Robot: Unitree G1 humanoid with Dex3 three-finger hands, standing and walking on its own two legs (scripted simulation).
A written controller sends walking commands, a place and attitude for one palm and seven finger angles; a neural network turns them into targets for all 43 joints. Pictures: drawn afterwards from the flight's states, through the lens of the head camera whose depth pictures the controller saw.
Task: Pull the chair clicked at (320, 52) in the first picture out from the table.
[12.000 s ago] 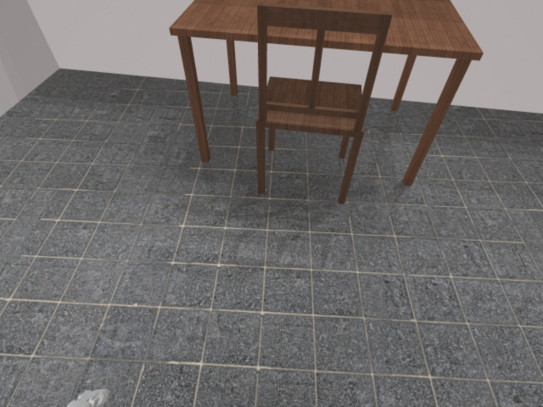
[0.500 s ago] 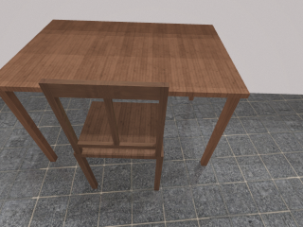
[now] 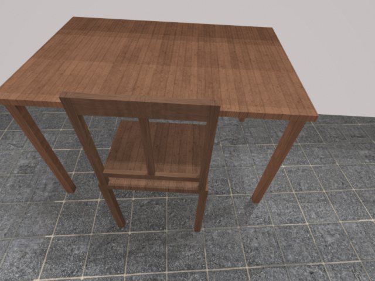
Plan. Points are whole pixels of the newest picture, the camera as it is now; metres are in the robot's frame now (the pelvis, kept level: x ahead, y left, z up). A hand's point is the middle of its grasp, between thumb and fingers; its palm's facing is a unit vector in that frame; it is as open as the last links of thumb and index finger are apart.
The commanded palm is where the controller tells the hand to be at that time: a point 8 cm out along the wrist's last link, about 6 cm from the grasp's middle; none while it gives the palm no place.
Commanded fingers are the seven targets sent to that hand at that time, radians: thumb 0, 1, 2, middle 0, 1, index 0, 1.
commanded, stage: look again from close up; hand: left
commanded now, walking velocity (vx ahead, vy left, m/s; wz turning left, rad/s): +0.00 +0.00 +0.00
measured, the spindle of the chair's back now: (147, 148) +0.52 +0.16 -0.10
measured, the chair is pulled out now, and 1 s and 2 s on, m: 0.00 0.00 0.00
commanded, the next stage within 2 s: shuffle to correct the standing spot in 0.10 s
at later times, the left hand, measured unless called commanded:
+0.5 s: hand out of the picture +0.00 +0.14 -0.18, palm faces +0.04 -0.99 -0.15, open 7.4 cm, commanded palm none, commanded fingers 0.00 0.90 0.90 -0.20 -0.30 -0.20 -0.30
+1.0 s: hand out of the picture +0.11 +0.16 -0.18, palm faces +0.06 -0.97 -0.22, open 7.3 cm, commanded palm none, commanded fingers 0.00 0.90 0.90 -0.20 -0.30 -0.20 -0.30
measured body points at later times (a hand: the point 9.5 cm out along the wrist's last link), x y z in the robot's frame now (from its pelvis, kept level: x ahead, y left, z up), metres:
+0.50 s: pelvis +0.04 -0.02 -0.01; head +0.04 -0.01 +0.44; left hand +0.00 +0.19 -0.17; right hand +0.00 -0.22 -0.17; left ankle +0.00 +0.09 -0.74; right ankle +0.03 -0.14 -0.74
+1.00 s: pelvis +0.09 -0.02 -0.01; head +0.11 -0.01 +0.44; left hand +0.11 +0.21 -0.16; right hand +0.08 -0.22 -0.17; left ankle +0.00 +0.08 -0.74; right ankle +0.09 -0.13 -0.74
